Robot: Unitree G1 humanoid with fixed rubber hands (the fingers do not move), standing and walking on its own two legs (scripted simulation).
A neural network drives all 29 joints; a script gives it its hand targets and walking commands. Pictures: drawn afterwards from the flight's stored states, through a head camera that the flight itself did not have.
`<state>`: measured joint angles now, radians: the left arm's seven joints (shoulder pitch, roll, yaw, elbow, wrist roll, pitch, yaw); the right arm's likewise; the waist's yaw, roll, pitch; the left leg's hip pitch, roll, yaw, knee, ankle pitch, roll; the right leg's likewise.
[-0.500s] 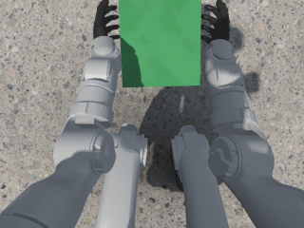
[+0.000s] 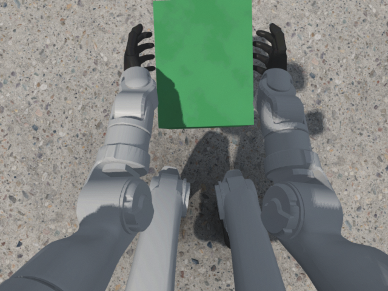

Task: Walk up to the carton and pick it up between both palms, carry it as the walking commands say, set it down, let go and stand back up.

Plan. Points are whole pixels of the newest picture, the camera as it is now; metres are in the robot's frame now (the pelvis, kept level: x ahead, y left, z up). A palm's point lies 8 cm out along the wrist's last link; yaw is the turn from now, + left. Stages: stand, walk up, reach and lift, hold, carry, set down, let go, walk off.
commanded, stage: reach and lift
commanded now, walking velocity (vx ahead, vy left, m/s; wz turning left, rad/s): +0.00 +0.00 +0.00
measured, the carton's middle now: (203, 76) +0.52 +0.01 -0.17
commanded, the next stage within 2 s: none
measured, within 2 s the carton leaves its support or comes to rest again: neither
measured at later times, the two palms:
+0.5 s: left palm (123, 65) +0.48 +0.14 -0.01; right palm (291, 66) +0.48 -0.11 +0.00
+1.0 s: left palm (107, 57) +0.45 +0.14 +0.07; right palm (317, 60) +0.46 -0.11 +0.07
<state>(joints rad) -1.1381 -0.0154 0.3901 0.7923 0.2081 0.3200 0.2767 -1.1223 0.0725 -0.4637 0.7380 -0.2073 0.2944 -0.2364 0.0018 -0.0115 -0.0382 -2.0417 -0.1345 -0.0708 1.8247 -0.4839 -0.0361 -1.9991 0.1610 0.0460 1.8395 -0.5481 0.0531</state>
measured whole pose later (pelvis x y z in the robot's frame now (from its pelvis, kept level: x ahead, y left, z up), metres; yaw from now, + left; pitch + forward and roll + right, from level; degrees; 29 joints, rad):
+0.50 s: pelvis +0.01 +0.00 +0.05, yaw +0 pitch +36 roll -2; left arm -1.02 -0.06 0.40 0.80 0.24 0.32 0.28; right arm -1.00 0.10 -0.47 0.76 -0.22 0.29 -0.23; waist 0.00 -0.01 -0.10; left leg -1.82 -0.14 -0.09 1.68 -0.48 -0.03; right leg -1.78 0.16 0.07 1.68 -0.54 0.05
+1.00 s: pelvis +0.02 +0.01 +0.11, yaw +1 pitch +31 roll -2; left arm -0.87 -0.11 0.38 0.78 0.24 0.28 0.29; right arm -0.85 0.13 -0.45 0.74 -0.22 0.25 -0.21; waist 0.00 -0.01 -0.11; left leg -1.55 -0.14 -0.10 1.48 -0.46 -0.02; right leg -1.50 0.15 0.09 1.48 -0.51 0.04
